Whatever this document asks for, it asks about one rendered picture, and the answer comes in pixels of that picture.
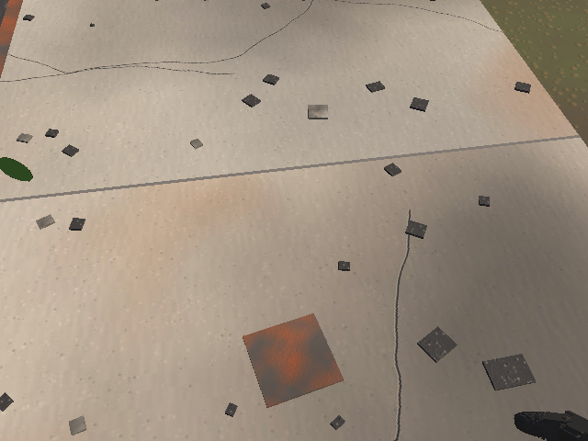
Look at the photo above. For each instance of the right robot hand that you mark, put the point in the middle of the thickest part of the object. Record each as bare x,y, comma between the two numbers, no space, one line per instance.
566,426

